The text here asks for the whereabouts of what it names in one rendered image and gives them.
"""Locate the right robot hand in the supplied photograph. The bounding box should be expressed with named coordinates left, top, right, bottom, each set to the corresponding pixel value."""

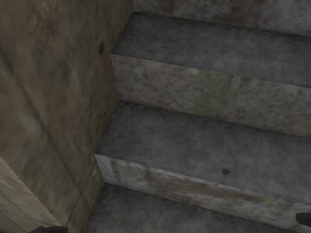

left=295, top=213, right=311, bottom=227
